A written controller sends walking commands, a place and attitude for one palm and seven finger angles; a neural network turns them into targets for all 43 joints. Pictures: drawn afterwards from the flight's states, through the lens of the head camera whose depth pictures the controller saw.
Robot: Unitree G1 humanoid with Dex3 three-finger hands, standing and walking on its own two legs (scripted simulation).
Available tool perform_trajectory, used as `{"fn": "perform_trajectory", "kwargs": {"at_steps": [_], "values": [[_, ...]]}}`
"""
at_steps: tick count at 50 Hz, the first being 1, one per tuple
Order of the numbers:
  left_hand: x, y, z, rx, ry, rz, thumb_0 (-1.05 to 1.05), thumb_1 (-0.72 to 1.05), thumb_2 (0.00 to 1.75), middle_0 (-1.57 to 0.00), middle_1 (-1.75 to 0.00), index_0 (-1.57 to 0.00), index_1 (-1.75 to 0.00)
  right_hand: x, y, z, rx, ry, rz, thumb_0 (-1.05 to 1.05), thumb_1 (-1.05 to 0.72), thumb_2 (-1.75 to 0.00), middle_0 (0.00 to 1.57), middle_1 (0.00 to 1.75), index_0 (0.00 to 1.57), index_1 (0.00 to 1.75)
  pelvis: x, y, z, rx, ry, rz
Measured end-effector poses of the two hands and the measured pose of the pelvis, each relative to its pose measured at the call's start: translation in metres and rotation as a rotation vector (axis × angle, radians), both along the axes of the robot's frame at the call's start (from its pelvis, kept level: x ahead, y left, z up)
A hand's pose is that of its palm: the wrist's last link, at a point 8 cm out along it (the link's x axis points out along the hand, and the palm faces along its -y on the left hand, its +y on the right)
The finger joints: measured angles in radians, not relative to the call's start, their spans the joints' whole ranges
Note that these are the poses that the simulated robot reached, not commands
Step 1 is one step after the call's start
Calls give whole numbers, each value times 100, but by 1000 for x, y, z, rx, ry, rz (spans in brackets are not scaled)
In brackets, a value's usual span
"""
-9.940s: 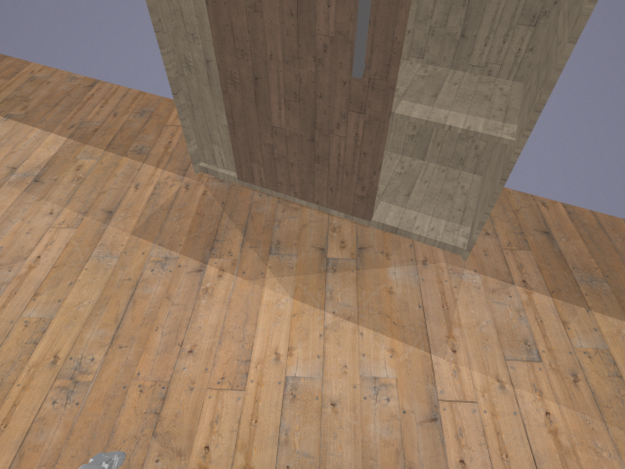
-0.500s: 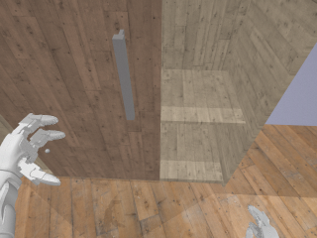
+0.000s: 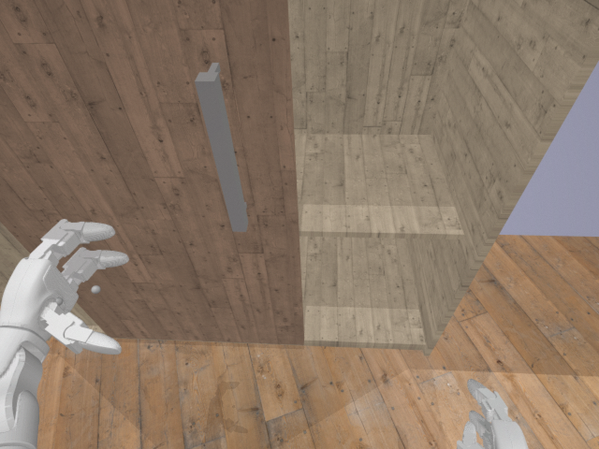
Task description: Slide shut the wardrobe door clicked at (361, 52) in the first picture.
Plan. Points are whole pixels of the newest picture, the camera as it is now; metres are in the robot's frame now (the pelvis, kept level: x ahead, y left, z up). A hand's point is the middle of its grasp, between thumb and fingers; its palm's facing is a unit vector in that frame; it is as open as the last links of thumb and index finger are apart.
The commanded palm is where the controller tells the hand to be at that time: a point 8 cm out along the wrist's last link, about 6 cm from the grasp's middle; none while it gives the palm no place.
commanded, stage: move the hooked fingers beside the handle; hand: left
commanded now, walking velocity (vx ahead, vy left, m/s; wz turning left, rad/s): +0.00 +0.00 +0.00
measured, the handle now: (229, 157) +0.54 +0.16 +0.10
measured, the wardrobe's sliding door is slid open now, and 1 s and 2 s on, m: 0.41 0.41 0.41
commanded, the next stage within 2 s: none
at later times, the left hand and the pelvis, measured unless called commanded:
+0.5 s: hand (129, 243) +0.34 +0.26 +0.11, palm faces +0.02 -1.00 -0.05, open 14.0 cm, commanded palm +0.32 +0.31 +0.11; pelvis +0.01 +0.00 +0.00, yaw -1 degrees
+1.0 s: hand (155, 211) +0.41 +0.24 +0.11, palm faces +0.02 -1.00 -0.02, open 14.0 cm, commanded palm +0.39 +0.30 +0.10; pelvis +0.01 +0.02 -0.01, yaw -2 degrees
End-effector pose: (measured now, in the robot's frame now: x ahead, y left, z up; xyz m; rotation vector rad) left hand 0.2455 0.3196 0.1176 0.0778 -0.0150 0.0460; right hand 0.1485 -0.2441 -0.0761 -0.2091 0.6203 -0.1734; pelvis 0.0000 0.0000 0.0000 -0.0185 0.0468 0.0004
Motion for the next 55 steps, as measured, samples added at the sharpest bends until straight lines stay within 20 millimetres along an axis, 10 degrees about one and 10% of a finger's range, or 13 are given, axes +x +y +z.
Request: {"fn": "perform_trajectory", "kwargs": {"at_steps": [55], "values": [[153,-21,-13,-62,23,-29,-2,-50,30,-30,-120,-30,-120,-71,-3,-30,-20,356,-126,1,-90,-90,21,30,20,30,6,17,-8,-9,95,-27]]}}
